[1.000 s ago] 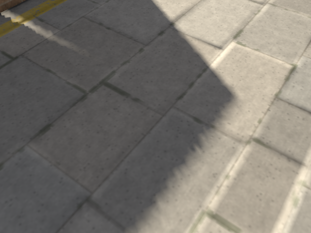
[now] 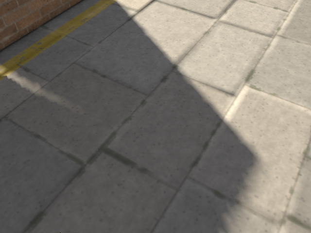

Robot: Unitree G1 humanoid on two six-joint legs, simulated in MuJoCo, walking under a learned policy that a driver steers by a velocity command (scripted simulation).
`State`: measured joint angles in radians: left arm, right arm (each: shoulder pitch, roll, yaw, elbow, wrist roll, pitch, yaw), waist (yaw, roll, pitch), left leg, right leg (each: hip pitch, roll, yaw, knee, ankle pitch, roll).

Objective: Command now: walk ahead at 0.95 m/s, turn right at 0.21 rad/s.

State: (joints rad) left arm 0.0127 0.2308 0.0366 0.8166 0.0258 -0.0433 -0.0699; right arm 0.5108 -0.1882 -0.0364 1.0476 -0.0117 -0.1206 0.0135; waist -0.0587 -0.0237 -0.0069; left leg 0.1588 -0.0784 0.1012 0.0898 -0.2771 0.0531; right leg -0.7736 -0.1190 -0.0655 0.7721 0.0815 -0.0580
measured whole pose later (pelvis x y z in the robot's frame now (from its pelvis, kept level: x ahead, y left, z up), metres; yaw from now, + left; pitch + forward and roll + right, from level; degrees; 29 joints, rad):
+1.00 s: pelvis +0.88 -0.23 -0.02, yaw -48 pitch +1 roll +2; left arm -0.09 0.31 0.02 0.59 0.03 -0.01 -0.10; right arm 0.52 -0.28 -0.04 0.92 -0.03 -0.10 -0.01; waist -0.08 -0.04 0.05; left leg 0.26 0.01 0.34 0.23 -0.44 -0.07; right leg -0.73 -0.01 -0.15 0.78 -0.04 -0.18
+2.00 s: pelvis +1.35 -1.02 +0.00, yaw -53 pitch +2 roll -1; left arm 0.18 0.27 0.01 0.69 0.05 -0.09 0.01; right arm 0.35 -0.34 -0.08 0.78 -0.01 -0.03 0.03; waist -0.04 0.04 -0.02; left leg -0.42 -0.01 -0.02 1.24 -0.32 0.09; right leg -0.31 -0.02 -0.06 0.53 -0.26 0.00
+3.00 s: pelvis +2.05 -1.56 +0.00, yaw -1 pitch +2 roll -2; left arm 0.53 0.32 0.05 0.87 0.03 -0.10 -0.01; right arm 0.02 -0.35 -0.03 0.59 -0.04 -0.01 0.08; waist 0.09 0.06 0.00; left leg -0.75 0.01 -0.05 0.99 -0.09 0.09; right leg 0.05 0.00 -0.17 0.26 -0.33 0.02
